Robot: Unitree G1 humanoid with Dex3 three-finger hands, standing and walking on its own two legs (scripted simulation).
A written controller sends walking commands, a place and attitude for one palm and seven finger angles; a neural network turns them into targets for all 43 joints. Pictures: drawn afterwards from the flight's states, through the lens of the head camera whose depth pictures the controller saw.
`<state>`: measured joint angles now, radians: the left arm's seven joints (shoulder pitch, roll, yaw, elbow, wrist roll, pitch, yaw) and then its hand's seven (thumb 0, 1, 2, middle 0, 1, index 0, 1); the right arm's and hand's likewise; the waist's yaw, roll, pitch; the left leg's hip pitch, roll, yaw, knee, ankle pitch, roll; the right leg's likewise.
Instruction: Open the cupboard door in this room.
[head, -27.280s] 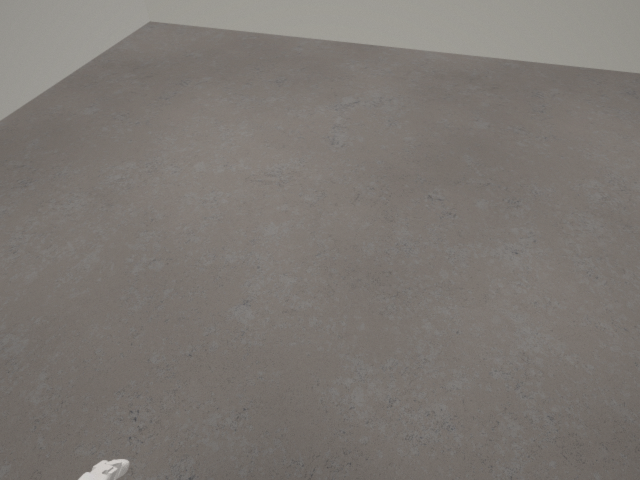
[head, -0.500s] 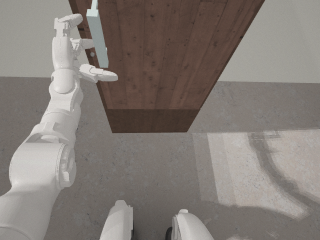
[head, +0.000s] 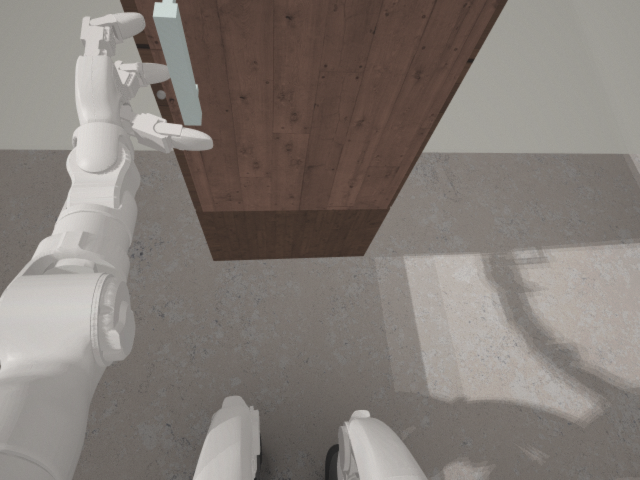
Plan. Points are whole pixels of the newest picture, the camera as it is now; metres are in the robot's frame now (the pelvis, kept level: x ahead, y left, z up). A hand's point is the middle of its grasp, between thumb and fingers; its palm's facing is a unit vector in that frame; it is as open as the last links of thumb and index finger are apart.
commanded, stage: move the hooked fingers beside the handle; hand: left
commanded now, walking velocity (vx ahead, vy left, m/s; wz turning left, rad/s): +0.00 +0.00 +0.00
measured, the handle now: (182, 60) +0.60 +0.14 +0.09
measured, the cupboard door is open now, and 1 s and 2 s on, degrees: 0 0 0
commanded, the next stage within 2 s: slide the fingers in behind the handle in 1.96 s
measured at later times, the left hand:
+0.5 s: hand (148, 88) +0.55 +0.18 +0.09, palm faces +0.08 -1.00 -0.02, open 14.6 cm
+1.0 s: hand (148, 92) +0.54 +0.18 +0.09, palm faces +0.04 -1.00 -0.02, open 14.3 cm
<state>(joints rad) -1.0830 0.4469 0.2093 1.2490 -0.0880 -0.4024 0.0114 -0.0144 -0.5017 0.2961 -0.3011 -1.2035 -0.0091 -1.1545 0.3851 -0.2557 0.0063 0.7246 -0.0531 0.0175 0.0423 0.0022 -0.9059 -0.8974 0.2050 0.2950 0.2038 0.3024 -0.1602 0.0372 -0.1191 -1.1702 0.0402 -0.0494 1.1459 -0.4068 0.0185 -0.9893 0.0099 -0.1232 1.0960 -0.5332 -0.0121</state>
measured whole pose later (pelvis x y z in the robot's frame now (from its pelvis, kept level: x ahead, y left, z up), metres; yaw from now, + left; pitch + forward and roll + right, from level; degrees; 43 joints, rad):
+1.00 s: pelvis +0.02 +0.00 +0.01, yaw -3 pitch +23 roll -4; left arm -0.91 0.52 0.41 1.18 -0.07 -0.41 -0.19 -0.01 -0.50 0.30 -0.30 -1.20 -0.25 -1.18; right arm 0.37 -0.26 0.02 0.66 -0.01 0.09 0.01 0.00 -0.91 -0.90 0.21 0.30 0.20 0.30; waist -0.17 0.04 -0.13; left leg -1.06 0.08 0.00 1.10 -0.44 0.02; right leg -0.91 0.04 -0.06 1.04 -0.53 -0.01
